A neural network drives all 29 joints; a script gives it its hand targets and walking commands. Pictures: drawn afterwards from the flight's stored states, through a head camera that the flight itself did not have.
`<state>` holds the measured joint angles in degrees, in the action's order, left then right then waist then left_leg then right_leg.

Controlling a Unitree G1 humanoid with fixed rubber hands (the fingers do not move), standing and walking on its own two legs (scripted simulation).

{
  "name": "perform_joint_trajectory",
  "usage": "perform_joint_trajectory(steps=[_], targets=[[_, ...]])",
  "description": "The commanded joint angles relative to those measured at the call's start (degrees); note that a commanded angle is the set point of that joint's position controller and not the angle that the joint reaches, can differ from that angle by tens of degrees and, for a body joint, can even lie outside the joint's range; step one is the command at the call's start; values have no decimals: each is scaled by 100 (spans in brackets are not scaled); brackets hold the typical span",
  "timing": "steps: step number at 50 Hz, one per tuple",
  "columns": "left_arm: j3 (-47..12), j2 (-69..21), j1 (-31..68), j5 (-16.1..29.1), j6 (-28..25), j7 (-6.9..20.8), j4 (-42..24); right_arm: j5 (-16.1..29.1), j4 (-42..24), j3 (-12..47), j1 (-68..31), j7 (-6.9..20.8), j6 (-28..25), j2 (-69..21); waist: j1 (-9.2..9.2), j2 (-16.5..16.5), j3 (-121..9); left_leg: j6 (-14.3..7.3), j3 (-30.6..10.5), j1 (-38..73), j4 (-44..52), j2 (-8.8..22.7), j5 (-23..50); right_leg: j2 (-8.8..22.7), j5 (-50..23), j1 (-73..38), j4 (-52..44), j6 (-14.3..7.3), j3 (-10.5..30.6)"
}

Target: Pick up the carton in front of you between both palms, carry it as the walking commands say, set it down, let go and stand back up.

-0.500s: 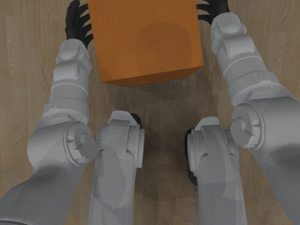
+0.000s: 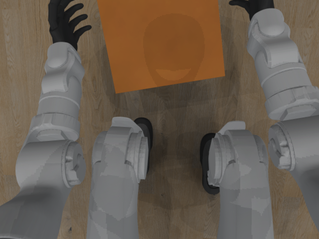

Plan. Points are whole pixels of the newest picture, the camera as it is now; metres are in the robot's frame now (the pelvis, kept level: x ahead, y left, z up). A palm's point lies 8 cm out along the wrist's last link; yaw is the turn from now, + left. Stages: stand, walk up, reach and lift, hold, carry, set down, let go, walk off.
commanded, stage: set down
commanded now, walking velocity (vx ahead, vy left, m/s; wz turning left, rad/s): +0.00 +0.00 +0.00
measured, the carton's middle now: (163, 42) +0.49 +0.05 -0.25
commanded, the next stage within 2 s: let go in 0.90 s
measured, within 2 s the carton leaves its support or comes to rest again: neither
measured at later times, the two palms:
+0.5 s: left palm out of the picture +0.47 +0.25 +0.01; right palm out of the picture +0.54 -0.13 +0.01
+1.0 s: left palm out of the picture +0.46 +0.26 +0.16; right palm out of the picture +0.54 -0.14 +0.16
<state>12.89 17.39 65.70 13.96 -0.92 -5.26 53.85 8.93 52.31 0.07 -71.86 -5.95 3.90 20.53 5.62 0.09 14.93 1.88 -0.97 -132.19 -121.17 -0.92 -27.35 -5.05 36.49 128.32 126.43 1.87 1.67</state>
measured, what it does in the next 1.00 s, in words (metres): rises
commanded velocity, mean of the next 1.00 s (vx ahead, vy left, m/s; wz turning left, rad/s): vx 0.00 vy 0.00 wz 0.00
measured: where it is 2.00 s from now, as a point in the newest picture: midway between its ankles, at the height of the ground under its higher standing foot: (175, 165)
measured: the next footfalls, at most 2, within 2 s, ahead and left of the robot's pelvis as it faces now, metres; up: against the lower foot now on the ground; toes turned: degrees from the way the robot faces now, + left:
none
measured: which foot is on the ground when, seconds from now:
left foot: down 0.00-1.00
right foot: down 0.00-1.00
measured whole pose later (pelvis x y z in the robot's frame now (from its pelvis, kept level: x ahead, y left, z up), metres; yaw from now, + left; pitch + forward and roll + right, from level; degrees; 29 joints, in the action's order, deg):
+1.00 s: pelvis +0.05 +0.00 +0.26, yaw +0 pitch +44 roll -1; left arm 19.2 9.1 44.4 0.7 5.0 -0.2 41.0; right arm -3.2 48.7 -12.7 -53.5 -0.2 7.0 13.3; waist 5.6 1.6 -8.0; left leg 0.9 -2.3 -92.8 -67.5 -1.4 -18.5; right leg -3.3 24.9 89.4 70.5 1.1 3.0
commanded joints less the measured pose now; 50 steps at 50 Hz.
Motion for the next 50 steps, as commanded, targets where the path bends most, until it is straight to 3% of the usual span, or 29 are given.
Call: perform_joint_trajectory(steps=[1, 6, 12, 21, 27, 45, 50], targets=[[106, 803, 656, -74, 142, -97, -1308, -108, -1148, -301, -1295, -60, 93, 516, 290, 492, -8438, 101, 531, 5292, 1044, -98, 2068, -6, -1393, -3498, -1557, -40, -549], [251, 353, 445, -419, 441, -107, -1268, -389, -684, -666, -928, 63, 312, 306, 214, 253, -6919, 141, 574, 4581, 1636, -142, 1263, -34, -679, -2733, -2108, -100, -560], [404, 56, 300, -739, 420, -22, -1175, -599, -215, -907, -700, 205, 190, 214, 141, 135, -6617, 195, 556, 4474, 2124, -166, 1324, -27, -803, -2547, -2645, -113, -520], [569, 126, -161, -835, 521, 54, -1664, -731, -836, -914, -506, 268, 236, 137, 261, 457, -7700, 188, 641, 5138, 2934, -241, 1782, -77, -1356, -3760, -3460, -45, -539], [579, 140, -437, -793, 667, 182, -2045, -795, -1332, -925, -311, 309, 406, 95, 228, 615, -8052, 171, 671, 5557, 3476, -292, 2118, -108, -1788, -4618, -4016, 8, -520], [713, -232, -1126, -1200, 536, 430, -1831, -1071, -859, -1252, 507, 623, 239, -158, 173, 375, -7066, 146, 468, 7015, 5475, -230, 2549, 5, -2376, -5807, -6052, 16, -270], [684, -250, -1722, -1457, 452, 580, -1858, -1353, -960, -1378, 1216, 515, 189, -389, 77, 397, -7259, 98, 429, 7678, 5963, -229, 2819, 22, -2754, -6535, -6597, 49, -235]])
